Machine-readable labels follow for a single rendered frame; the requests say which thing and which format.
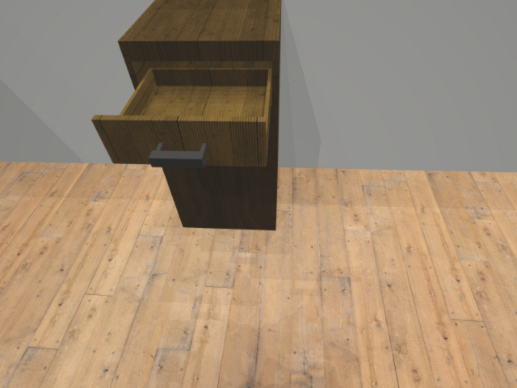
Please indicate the drawer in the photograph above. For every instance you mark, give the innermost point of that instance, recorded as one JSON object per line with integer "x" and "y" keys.
{"x": 227, "y": 108}

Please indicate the cabinet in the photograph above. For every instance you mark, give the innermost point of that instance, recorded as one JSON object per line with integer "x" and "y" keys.
{"x": 215, "y": 34}

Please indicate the handle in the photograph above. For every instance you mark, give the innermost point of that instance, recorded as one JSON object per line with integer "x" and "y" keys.
{"x": 182, "y": 159}

